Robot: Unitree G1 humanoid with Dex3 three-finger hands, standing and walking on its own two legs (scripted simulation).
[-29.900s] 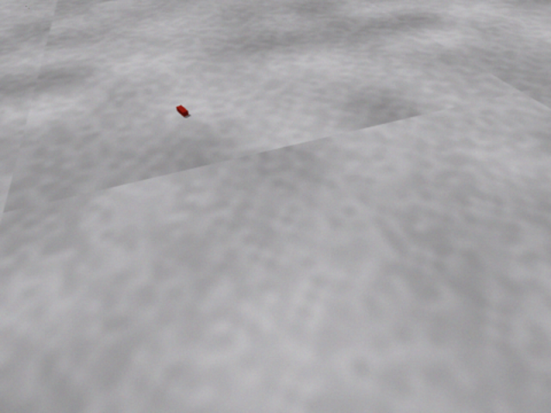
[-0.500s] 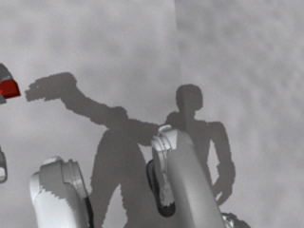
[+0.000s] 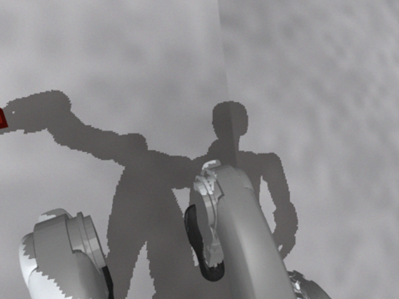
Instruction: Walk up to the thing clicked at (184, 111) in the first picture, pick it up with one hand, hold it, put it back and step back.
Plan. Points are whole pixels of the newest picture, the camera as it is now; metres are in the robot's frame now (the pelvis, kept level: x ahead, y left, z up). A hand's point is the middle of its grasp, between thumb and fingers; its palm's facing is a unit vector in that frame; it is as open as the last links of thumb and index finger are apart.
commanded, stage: rest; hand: left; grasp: from above
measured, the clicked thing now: out of the picture +0.51 +0.30 -0.22
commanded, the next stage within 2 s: open in 1.32 s
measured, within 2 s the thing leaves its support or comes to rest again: rests again in 0.98 s
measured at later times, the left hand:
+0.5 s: hand out of the picture +0.50 +0.29 -0.24, palm faces -0.46 -0.12 -0.88, open 6.6 cm
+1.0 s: hand out of the picture +0.49 +0.30 -0.26, palm faces -0.45 -0.14 -0.88, open 6.6 cm
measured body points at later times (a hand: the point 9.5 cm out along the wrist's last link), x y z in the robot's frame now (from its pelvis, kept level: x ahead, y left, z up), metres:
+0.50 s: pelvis +0.01 +0.01 -0.01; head +0.29 +0.10 +0.32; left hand +0.52 +0.29 -0.19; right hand +0.02 -0.26 -0.07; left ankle +0.07 +0.13 -0.28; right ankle +0.11 -0.14 -0.28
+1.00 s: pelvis +0.00 +0.01 -0.01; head +0.30 +0.12 +0.31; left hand +0.51 +0.30 -0.21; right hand +0.02 -0.25 -0.06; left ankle +0.07 +0.13 -0.28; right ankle +0.11 -0.14 -0.28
